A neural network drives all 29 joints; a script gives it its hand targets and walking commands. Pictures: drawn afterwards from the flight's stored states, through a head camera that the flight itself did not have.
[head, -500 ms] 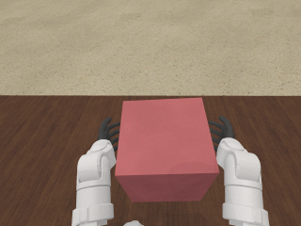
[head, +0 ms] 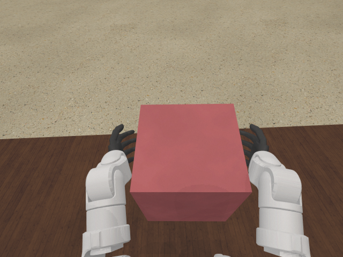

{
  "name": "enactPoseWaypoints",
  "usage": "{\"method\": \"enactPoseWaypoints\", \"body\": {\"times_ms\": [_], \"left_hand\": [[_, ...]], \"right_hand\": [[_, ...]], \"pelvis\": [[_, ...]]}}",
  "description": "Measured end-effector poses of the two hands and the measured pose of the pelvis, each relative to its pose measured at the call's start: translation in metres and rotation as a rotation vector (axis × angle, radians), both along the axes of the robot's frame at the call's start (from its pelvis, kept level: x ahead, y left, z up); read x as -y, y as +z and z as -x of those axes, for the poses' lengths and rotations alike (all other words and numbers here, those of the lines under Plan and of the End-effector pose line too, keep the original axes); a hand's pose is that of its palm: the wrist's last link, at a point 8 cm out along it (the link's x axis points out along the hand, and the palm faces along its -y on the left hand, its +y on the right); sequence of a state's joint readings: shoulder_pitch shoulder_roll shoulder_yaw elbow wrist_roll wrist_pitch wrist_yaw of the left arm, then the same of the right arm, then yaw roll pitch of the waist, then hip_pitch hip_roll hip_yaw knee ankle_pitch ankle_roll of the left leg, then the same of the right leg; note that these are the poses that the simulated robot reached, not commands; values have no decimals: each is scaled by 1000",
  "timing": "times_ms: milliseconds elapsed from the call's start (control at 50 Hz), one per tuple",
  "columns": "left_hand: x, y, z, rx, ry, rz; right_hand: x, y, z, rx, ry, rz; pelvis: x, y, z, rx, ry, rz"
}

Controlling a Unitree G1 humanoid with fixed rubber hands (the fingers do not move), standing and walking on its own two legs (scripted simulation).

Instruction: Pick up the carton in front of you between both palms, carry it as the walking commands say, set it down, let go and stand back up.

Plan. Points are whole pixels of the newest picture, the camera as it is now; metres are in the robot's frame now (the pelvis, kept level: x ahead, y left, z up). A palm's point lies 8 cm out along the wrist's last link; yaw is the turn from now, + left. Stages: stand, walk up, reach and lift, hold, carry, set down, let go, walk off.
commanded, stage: carry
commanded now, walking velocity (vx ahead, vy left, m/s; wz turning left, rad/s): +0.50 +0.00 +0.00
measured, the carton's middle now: (186, 167) +0.34 -0.01 +0.02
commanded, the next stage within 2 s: none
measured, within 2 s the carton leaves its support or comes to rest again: neither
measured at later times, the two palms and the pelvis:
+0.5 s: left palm (139, 98) +0.60 +0.12 +0.03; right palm (230, 92) +0.62 -0.18 +0.02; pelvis +0.29 -0.05 -0.04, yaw +1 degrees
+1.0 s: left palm (138, 54) +0.91 +0.16 +0.01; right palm (209, 54) +0.90 -0.15 +0.01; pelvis +0.57 +0.01 -0.07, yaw +0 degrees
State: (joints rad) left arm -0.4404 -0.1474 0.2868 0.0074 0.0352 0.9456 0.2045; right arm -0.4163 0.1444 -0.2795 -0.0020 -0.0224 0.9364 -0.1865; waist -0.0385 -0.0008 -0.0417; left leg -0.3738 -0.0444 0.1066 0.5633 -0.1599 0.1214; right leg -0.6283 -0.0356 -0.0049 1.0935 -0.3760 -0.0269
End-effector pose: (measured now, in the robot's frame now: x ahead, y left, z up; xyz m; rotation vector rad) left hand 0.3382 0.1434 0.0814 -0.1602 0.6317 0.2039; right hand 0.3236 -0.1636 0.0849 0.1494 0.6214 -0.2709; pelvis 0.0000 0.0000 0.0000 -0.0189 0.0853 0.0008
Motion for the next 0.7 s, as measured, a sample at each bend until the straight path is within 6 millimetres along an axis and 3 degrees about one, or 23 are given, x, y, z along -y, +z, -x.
{"method": "enactPoseWaypoints", "body": {"times_ms": [120,200,320,400,460,600,700], "left_hand": [[4,5,-68,38,11,-21],[10,5,-120,61,19,-48],[26,-19,-199,72,33,-93],[24,-47,-225,-25,58,-64],[21,-56,-246,-55,69,-31],[12,-45,-323,9,71,-26],[0,-33,-392,77,64,-33]], "right_hand": [[5,8,-69,39,8,1],[14,6,-121,59,13,8],[31,-27,-211,65,36,16],[26,-53,-249,-32,61,-2],[20,-62,-277,-66,69,-30],[13,-53,-357,-3,72,-10],[3,-41,-423,67,66,14]], "pelvis": [[6,1,-66,-6,6,-6],[17,-8,-120,-3,8,-24],[34,-47,-204,14,10,-20],[43,-46,-243,10,9,-28],[47,-41,-270,6,16,-33],[42,-35,-342,-6,18,-31],[27,-44,-407,-2,12,-10]]}}
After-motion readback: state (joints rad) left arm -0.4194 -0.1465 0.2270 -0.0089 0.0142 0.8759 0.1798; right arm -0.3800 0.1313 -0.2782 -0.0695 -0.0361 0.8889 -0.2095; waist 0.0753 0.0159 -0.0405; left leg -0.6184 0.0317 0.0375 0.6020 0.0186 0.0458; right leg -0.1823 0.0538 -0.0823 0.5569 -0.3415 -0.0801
